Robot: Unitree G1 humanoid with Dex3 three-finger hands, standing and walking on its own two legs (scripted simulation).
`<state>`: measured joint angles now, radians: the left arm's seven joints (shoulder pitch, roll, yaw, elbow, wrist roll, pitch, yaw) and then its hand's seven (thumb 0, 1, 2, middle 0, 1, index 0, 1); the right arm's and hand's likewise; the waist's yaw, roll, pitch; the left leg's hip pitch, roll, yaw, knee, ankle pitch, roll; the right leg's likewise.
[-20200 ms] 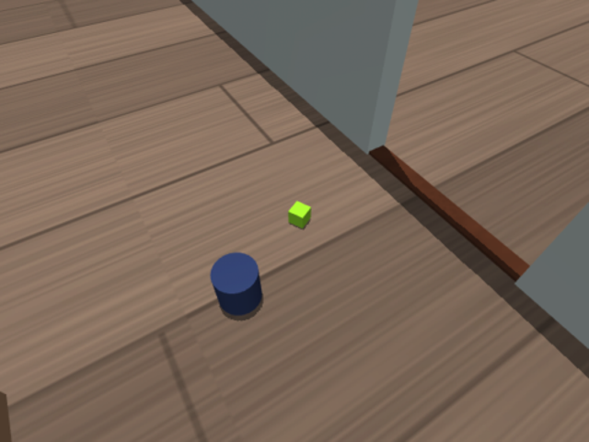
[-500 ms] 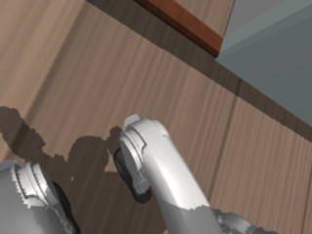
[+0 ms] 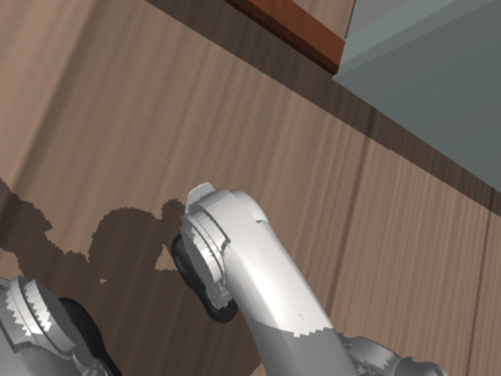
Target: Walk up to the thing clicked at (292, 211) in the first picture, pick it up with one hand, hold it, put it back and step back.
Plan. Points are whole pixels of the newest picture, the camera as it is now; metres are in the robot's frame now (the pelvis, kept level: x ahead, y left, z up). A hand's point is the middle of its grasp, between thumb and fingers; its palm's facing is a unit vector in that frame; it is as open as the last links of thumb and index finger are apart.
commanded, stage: rest palm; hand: left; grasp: from above
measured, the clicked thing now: out of the picture +0.46 +0.34 -0.29
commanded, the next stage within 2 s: close in 0.44 s
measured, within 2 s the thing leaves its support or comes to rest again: neither
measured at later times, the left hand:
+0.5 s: hand out of the picture +0.45 +0.31 -0.25, palm faces +0.07 -0.46 -0.89, open 12.1 cm
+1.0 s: hand out of the picture +0.45 +0.32 -0.25, palm faces +0.05 -0.46 -0.89, open 10.2 cm
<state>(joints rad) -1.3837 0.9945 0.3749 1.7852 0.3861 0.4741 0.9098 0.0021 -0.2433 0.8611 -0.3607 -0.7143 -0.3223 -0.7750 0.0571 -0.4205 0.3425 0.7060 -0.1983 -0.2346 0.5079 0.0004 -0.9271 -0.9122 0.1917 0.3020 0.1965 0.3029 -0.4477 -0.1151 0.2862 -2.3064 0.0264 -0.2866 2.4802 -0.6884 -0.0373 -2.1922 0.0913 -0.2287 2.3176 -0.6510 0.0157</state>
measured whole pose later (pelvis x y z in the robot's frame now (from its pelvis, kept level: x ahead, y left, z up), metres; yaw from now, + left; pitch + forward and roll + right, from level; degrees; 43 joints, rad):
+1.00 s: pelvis +0.00 +0.00 +0.00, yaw -1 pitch +28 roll -15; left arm -1.36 1.02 0.35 1.79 0.38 0.46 0.90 -0.01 0.04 0.60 -0.58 -0.49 -0.60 -0.54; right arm 0.03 -0.42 0.37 0.71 -0.19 -0.24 0.50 0.00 -0.91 -0.91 0.19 0.30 0.20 0.30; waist -0.45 -0.13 0.28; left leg -2.31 0.02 -0.30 2.49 -0.70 -0.04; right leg -2.19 0.09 -0.24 2.31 -0.66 0.02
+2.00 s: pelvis +0.00 +0.00 +0.01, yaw -1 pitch +29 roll -15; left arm -1.35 1.04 0.35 1.78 0.41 0.46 0.89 -0.01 0.05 0.50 -0.74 -0.36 -0.72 -0.42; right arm 0.05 -0.42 0.37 0.70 -0.20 -0.24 0.49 0.00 -0.90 -0.90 0.19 0.30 0.20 0.30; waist -0.46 -0.13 0.27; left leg -2.30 0.03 -0.30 2.47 -0.70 -0.04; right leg -2.18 0.10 -0.24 2.29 -0.65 0.02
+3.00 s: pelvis +0.00 +0.00 +0.03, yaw +3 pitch +33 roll -11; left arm -1.33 0.84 0.38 1.65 0.50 0.59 0.73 0.02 0.10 0.44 -0.87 -0.34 -0.72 -0.40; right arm 0.13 -0.35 0.19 0.80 -0.13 -0.22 0.44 0.00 -0.90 -0.90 0.19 0.30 0.20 0.30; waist -0.34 -0.02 0.09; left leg -2.29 0.04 -0.21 2.37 -0.68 -0.03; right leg -2.20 0.08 -0.17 2.25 -0.66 0.00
